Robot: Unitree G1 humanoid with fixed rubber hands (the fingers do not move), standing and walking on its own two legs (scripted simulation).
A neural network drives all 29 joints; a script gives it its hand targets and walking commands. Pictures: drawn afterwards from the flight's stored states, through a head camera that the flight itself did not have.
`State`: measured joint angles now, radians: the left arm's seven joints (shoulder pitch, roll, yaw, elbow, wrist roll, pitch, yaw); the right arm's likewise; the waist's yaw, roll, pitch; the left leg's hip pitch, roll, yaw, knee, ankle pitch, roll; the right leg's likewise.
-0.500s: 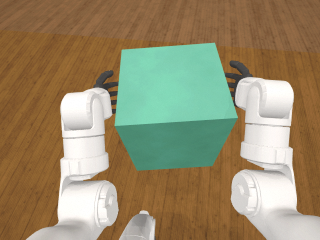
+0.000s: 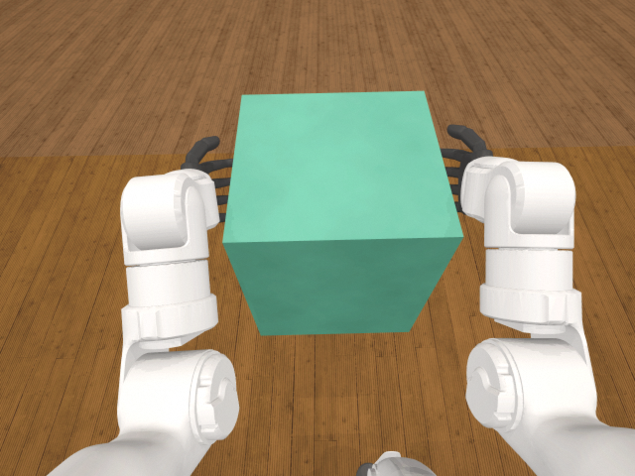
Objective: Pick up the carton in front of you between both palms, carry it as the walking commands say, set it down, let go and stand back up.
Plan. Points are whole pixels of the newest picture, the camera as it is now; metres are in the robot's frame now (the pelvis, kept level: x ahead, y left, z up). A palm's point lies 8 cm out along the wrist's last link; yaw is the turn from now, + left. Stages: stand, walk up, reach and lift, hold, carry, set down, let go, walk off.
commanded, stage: carry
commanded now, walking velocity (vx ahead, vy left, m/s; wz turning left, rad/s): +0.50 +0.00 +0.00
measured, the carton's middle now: (334, 225) +0.40 -0.02 +0.10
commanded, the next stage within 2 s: none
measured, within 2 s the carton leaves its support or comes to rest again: neither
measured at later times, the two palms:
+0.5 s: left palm (198, 48) +0.69 +0.16 +0.21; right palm (392, 40) +0.67 -0.14 +0.21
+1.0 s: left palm out of the picture +0.96 +0.18 +0.25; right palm out of the picture +1.01 -0.11 +0.25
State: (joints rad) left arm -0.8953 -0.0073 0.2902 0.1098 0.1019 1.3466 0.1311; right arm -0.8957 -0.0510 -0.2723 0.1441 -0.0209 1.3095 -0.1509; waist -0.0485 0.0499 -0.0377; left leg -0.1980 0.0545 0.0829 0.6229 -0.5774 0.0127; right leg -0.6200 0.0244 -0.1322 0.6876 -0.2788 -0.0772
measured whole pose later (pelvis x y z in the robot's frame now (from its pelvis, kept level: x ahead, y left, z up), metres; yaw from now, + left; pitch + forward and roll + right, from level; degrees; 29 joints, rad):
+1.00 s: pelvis +0.61 -0.01 +0.10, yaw +1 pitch +5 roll +0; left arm -0.84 0.01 0.23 0.13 0.02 1.34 0.17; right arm -0.88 -0.02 -0.30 0.14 -0.09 1.35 -0.11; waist 0.12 0.00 0.00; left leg -0.72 0.01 0.03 1.21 -0.46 0.04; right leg -0.35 0.02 -0.11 0.54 -0.40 -0.08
